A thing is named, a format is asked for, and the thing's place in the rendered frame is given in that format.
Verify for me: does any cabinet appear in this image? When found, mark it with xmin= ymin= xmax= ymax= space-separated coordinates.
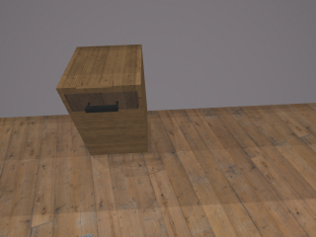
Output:
xmin=55 ymin=44 xmax=148 ymax=155

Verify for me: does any handle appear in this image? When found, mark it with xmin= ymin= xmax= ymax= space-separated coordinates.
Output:
xmin=76 ymin=84 xmax=114 ymax=93
xmin=85 ymin=101 xmax=119 ymax=114

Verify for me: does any drawer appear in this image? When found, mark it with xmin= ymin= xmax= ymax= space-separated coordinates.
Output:
xmin=64 ymin=91 xmax=139 ymax=113

